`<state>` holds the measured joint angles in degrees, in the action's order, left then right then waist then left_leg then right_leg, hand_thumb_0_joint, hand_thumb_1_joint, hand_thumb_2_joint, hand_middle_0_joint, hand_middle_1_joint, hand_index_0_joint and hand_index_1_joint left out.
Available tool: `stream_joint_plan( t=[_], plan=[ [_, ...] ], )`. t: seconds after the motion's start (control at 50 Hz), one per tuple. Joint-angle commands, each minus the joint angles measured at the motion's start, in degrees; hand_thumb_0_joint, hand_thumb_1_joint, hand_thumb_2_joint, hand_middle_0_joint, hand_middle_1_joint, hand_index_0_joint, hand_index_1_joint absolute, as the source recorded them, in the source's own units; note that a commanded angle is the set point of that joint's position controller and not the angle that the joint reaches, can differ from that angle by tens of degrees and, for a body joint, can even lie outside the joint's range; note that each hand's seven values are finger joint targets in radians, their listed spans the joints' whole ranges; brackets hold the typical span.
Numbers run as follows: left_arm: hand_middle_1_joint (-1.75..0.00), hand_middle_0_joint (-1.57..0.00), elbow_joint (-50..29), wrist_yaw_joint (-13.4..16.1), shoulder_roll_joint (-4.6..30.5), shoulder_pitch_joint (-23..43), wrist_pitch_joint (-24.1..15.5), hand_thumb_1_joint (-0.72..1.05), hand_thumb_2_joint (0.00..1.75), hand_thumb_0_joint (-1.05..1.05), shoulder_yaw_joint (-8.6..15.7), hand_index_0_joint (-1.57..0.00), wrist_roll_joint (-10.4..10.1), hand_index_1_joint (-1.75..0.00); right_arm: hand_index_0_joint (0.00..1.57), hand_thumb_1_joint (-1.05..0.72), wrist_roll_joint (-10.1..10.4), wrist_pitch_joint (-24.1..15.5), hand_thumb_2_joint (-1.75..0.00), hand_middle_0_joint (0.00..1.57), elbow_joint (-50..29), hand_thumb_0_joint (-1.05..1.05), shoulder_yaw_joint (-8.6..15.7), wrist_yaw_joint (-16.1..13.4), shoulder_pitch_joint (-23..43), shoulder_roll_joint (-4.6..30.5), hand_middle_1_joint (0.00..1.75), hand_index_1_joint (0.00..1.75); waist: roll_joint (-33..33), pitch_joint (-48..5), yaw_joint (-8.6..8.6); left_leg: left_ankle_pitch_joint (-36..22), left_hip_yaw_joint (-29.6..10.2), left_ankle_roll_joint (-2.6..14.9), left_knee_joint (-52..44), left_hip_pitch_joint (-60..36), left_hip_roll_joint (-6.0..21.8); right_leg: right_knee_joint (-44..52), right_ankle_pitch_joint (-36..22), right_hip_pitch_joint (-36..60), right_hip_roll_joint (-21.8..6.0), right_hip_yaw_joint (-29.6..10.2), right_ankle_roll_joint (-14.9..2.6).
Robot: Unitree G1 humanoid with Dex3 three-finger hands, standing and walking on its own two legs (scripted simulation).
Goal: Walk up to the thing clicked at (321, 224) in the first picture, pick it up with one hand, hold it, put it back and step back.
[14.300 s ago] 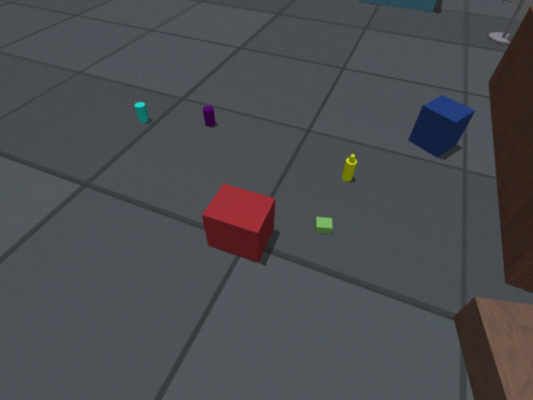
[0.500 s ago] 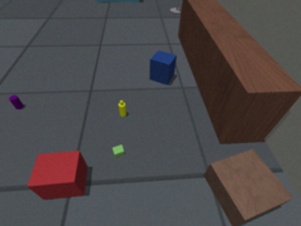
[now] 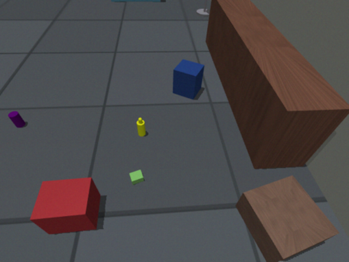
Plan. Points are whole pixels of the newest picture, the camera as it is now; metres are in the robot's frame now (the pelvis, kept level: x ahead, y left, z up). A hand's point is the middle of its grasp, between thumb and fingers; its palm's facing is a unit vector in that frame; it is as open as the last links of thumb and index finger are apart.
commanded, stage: stand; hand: left
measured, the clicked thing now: (136, 177) +0.77 +0.22 -0.76
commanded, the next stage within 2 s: walk up in 0.98 s
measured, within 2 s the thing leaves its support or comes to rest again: neither
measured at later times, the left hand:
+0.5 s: hand out of the picture +0.05 +0.24 -0.15, palm faces -0.01 -0.94 -0.35, open 7.3 cm
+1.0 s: hand out of the picture +0.05 +0.24 -0.15, palm faces -0.01 -0.94 -0.35, open 7.3 cm
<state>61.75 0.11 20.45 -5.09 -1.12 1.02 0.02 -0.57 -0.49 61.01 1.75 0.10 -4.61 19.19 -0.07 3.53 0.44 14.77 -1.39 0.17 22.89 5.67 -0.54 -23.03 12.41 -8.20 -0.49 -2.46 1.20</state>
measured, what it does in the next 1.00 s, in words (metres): stands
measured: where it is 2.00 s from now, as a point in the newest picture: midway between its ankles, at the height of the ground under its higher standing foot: (168, 261)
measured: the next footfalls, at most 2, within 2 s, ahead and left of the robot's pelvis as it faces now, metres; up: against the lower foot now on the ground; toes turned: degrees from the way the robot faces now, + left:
left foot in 1.24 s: +0.11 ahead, +0.15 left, +0.00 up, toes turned +4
right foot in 1.64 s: +0.28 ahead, -0.13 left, +0.00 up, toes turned -2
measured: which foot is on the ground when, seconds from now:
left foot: down 0.00-1.00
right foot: down 0.00-1.00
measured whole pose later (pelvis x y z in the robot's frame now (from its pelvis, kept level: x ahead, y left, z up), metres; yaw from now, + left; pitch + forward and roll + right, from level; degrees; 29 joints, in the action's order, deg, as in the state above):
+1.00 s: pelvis -0.01 -0.02 +0.00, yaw +1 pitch -2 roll +0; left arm 64.7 -0.8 20.2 -6.4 -0.7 0.0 0.3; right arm -0.5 -0.3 64.2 0.3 0.6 -7.8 20.4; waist 0.7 3.3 -0.1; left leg 12.7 -3.0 -1.1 19.9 6.3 0.9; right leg -19.7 10.2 -8.3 0.8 -0.7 -0.6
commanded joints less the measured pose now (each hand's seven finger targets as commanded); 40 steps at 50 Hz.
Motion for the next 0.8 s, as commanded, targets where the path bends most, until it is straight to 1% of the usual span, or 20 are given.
stream_joint_plan(
  t=[0.0,0.06,0.08,0.1,0.18,0.26,0.28,0.42,0.46,0.48,0.5,0.52,0.56,0.58,0.6,0.62,0.66,0.7,0.74,0.78],
  plan=[
    [-0.3,-0.2,-2.15,0.64,10.81,1.97,-1.09,0.9,0.9,0.0,1.97,-0.2,0.14,-0.3,0.2,-0.9,0.34,-1.77,-0.9,0.2,-2.53,0.0,2.04,-0.54,2.74,13.03,0.3,0.3,1.04,-6.24,-0.17,-21.14,-5.56,1.47,-4.76,-0.85,7.46,2.61,-18.71,4.53,-5.82,-3.9,-2.02],
    [-0.3,-0.2,-1.56,0.7,11.35,2.17,-1.04,0.9,0.9,0.0,1.96,-0.2,0.19,-0.3,0.2,-0.9,0.33,-1.84,-0.9,0.2,-1.91,0.0,1.75,-0.67,2.69,12.68,0.3,0.3,0.77,-7.33,-0.23,-23.12,-5.1,1.03,-5.18,-2.08,7.44,2.75,-19.9,5.7,-5.92,-3.48,-2.08],
    [-0.3,-0.2,-1.31,0.65,11.42,2.58,-0.9,0.9,0.9,0.0,1.91,-0.2,0.16,-0.3,0.2,-0.9,0.36,-1.8,-0.9,0.2,-1.74,0.0,1.58,-0.67,2.42,12.63,0.3,0.3,0.77,-6.96,-0.43,-21.79,-4.96,0.97,-5.77,-1.15,7.24,3.11,-18.62,6.04,-5.8,-3.49,-1.99],
    [-0.3,-0.2,-1.17,0.61,11.36,2.57,-0.8,0.9,0.9,0.0,1.87,-0.2,0.18,-0.3,0.2,-0.9,0.37,-1.77,-0.9,0.2,-1.54,0.0,1.59,-0.7,2.82,12.77,0.3,0.3,1.12,-6.43,-0.18,-18.64,-5.12,0.88,-6.45,-0.68,7.13,3.67,-16.23,5.78,-5.75,-3.62,-1.92],
    [-0.3,-0.2,-0.55,0.5,11.48,2.79,-1.0,0.9,0.9,0.0,1.63,-0.2,0.4,-0.3,0.2,-0.9,0.39,-1.66,-0.9,0.2,-1.03,0.0,1.28,-0.53,2.99,12.53,0.3,0.3,0.11,-6.2,-0.4,-15.58,-5.09,0.93,-6.84,-1.61,7.22,4.9,-14.25,4.26,-6.11,-3.91,-2.12],
    [-0.3,-0.2,-0.04,0.42,12.08,2.7,-0.95,0.9,0.9,0.0,1.49,-0.2,0.52,-0.3,0.2,-0.9,0.26,-1.23,-0.9,0.2,-0.18,0.0,1.11,-0.31,2.3,12.56,0.3,0.3,-0.09,-3.94,-0.71,-6.77,-5.34,0.87,-8.36,0.73,6.71,7.0,-7.22,2.52,-5.91,-4.48,-2.03],
    [-0.3,-0.2,-0.05,0.45,12.01,2.7,-0.95,0.9,0.9,0.0,1.51,-0.2,0.48,-0.3,0.2,-0.9,0.16,-1.2,-0.9,0.2,-0.2,0.0,1.22,-0.25,2.88,12.68,0.3,0.3,-0.01,-4.19,-0.41,-6.79,-5.34,0.83,-8.11,0.64,6.68,7.05,-6.72,2.55,-6.08,-4.47,-2.24],
    [-0.3,-0.2,0.51,0.23,11.92,1.63,-1.15,0.9,0.9,0.0,1.31,-0.2,0.42,-0.3,0.2,-0.9,0.1,-1.3,-0.9,0.2,0.65,0.0,1.0,-0.17,1.55,13.08,0.3,0.3,0.32,-4.39,-0.36,-6.41,-5.44,0.93,-7.86,1.17,6.66,7.46,-7.54,2.34,-6.23,-4.85,-2.22],
    [-0.3,-0.2,0.51,0.24,12.37,2.04,-1.08,0.9,0.9,0.0,1.34,-0.2,0.41,-0.3,0.2,-0.9,0.05,-1.3,-0.9,0.2,0.82,0.0,0.81,-0.13,0.66,12.8,0.3,0.3,0.08,-4.13,-0.68,-5.62,-5.79,0.74,-8.56,2.17,6.87,7.1,-5.96,2.89,-6.16,-4.65,-2.38],
    [-0.3,-0.2,0.66,0.2,11.86,1.38,-1.0,0.9,0.9,0.0,1.24,-0.2,0.37,-0.3,0.2,-0.9,0.15,-1.35,-0.9,0.2,0.78,0.0,0.91,-0.1,1.29,13.06,0.3,0.3,0.27,-3.88,-0.22,-5.21,-5.84,0.83,-8.17,1.58,6.71,7.49,-4.96,1.75,-6.08,-4.85,-2.32],
    [-0.3,-0.2,0.46,0.2,12.32,1.82,-1.09,0.9,0.9,0.0,1.28,-0.2,0.4,-0.3,0.2,-0.9,0.0,-1.29,-0.9,0.2,0.73,0.0,0.85,-0.14,0.58,12.93,0.3,0.3,-0.2,-4.61,-0.71,-5.89,-5.69,0.89,-7.97,1.86,6.86,7.39,-6.17,2.54,-6.3,-4.89,-2.42],
    [-0.3,-0.2,0.47,0.23,12.12,1.44,-1.17,0.9,0.9,0.0,1.27,-0.2,0.4,-0.3,0.2,-0.9,0.09,-1.29,-0.9,0.2,0.8,0.0,0.88,-0.14,0.78,13.13,0.3,0.3,-0.06,-4.92,-0.44,-7.09,-5.69,0.99,-7.49,1.22,6.91,7.36,-8.17,2.56,-6.42,-4.88,-2.41],
    [-0.3,-0.2,0.49,0.29,12.16,1.51,-1.29,0.9,0.9,0.0,1.16,-0.2,0.31,-0.3,0.2,-0.9,0.13,-1.31,-0.9,0.2,0.83,0.0,0.8,-0.14,0.37,13.17,0.3,0.3,-0.2,-5.3,-0.7,-9.55,-5.66,0.82,-7.17,0.84,6.93,6.96,-10.39,2.98,-6.51,-4.76,-2.45],
    [-0.3,-0.2,0.51,0.36,12.32,1.19,-1.28,0.9,0.9,0.0,1.2,-0.2,0.3,-0.3,0.2,-0.9,0.17,-1.25,-0.9,0.2,0.76,0.0,0.85,-0.2,0.22,13.1,0.3,0.3,-0.5,-5.56,-0.59,-9.47,-5.57,0.8,-6.87,0.62,6.85,6.93,-10.41,3.05,-6.5,-4.59,-2.47],
    [-0.3,-0.2,0.68,0.31,12.14,1.11,-1.35,0.9,0.9,0.0,1.11,-0.2,0.22,-0.3,0.2,-0.9,0.25,-1.23,-0.9,0.2,1.08,0.0,0.67,-0.18,-0.29,13.11,0.3,0.3,-0.45,-4.67,-0.76,-8.7,-5.65,0.84,-7.02,1.27,6.79,7.13,-10.12,2.98,-6.39,-4.77,-2.25],
    [-0.3,-0.2,0.69,0.3,12.08,0.74,-1.24,0.9,0.9,0.0,1.05,-0.2,0.33,-0.3,0.2,-0.9,0.22,-1.16,-0.9,0.2,1.01,0.0,0.7,-0.13,0.11,12.97,0.3,0.3,-0.7,-4.35,-0.42,-6.9,-5.56,0.76,-6.99,1.2,6.55,7.73,-7.48,1.94,-6.37,-4.75,-2.35],
    [-0.3,-0.2,0.74,0.27,12.65,1.15,-1.13,0.9,0.9,0.0,1.2,-0.2,0.33,-0.3,0.2,-0.9,0.2,-0.98,-0.9,0.2,1.17,0.0,0.45,-0.05,-0.82,12.67,0.3,0.3,-0.69,-2.81,-0.8,-3.81,-5.67,0.89,-7.5,2.52,6.43,8.43,-3.23,0.98,-6.1,-5.06,-2.23],
    [-0.3,-0.2,0.68,0.22,12.5,1.19,-0.96,0.9,0.9,0.0,1.22,-0.2,0.32,-0.3,0.2,-0.9,0.16,-0.92,-0.9,0.2,1.15,0.0,0.46,-0.03,-0.98,12.93,0.3,0.3,-0.27,-2.22,-0.71,-2.79,-5.88,0.94,-7.7,3.36,6.41,8.6,-0.88,0.47,-6.06,-5.19,-2.32],
    [-0.3,-0.2,0.56,0.13,12.61,1.13,-0.88,0.9,0.9,0.0,1.34,-0.2,0.24,-0.3,0.2,-0.9,0.05,-1.02,-0.9,0.2,1.07,0.0,0.35,-0.12,-1.23,12.92,0.3,0.3,0.15,-2.79,-0.47,-3.56,-6.05,0.93,-8.07,3.55,6.66,7.77,-1.86,1.21,-5.95,-5.02,-2.54],
    [-0.3,-0.2,0.55,0.07,12.44,0.79,-0.98,0.9,0.9,0.0,1.28,-0.2,0.34,-0.3,0.2,-0.9,0.04,-1.21,-0.9,0.2,0.67,0.0,0.41,-0.19,-0.71,13.27,0.3,0.3,0.88,-4.01,-0.39,-6.06,-6.01,0.96,-7.63,3.05,6.96,7.1,-5.84,2.34,-6.24,-4.88,-2.64]
  ],
)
